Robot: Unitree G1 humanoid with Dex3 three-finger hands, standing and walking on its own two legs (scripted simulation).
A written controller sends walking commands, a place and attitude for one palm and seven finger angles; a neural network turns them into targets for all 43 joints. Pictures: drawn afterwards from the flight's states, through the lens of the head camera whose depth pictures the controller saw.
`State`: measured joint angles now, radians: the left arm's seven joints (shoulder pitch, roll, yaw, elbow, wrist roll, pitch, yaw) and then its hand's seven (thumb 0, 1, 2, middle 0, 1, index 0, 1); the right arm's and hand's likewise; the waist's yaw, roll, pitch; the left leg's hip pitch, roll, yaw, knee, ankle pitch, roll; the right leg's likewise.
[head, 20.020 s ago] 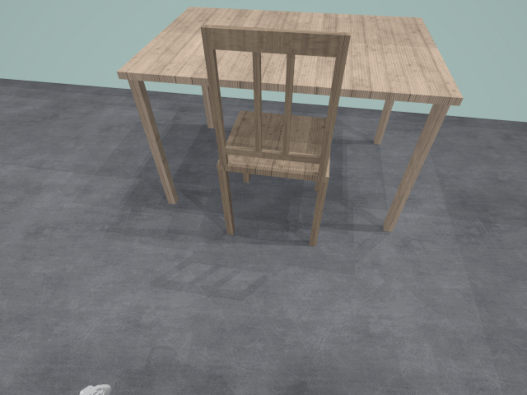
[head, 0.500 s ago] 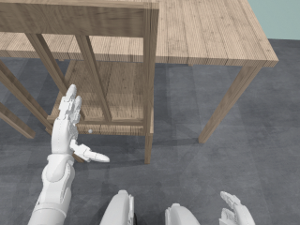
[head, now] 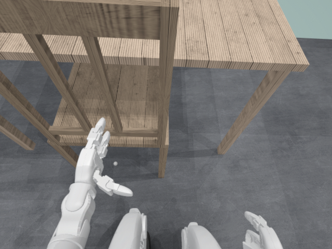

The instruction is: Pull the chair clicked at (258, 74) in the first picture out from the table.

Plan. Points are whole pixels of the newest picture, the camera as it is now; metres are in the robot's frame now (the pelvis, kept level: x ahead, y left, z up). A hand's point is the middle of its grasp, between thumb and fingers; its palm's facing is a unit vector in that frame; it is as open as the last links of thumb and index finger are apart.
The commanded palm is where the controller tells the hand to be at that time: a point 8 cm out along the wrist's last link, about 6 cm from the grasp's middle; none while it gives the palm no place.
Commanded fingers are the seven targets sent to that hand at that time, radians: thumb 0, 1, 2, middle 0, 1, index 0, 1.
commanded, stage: aim the fingers beside a spindle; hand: left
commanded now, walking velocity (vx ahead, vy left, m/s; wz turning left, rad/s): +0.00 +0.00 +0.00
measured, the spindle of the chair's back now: (68, 94) +0.47 +0.26 +0.05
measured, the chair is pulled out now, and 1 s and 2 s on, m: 0.00 0.00 0.00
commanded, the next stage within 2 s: push the fingers through the gap in 0.02 s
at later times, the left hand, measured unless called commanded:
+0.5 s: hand (112, 132) +0.37 +0.14 +0.04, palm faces +0.01 -1.00 -0.05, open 17.0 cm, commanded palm +0.35 +0.19 +0.02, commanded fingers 0.00 -0.50 0.30 -0.06 -0.08 -0.06 -0.08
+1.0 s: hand (119, 124) +0.41 +0.13 +0.01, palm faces +0.01 -1.00 -0.01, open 17.0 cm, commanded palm +0.39 +0.18 +0.02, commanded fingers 0.00 -0.50 0.30 -0.06 -0.08 -0.06 -0.08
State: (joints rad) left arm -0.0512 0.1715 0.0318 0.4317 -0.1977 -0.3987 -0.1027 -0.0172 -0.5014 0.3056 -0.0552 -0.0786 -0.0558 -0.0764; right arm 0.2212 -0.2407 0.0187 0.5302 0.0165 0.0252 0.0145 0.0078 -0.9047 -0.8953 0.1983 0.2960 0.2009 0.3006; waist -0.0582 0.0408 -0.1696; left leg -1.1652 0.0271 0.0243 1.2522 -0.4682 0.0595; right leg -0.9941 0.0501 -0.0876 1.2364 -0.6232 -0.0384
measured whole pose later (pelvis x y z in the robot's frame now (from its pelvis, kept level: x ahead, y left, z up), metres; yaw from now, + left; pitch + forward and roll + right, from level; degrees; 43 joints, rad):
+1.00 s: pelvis +0.00 +0.00 +0.00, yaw -1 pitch +23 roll -3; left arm -0.41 0.21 0.16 0.71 -0.14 -0.46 -0.04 -0.02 -0.50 0.31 -0.06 -0.08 -0.05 -0.08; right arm 0.26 -0.25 0.00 0.59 -0.01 0.06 0.03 0.01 -0.91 -0.90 0.20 0.30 0.20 0.30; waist -0.10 0.05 -0.17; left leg -1.20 0.04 0.03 1.25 -0.46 0.05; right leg -1.04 0.06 -0.08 1.25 -0.62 -0.05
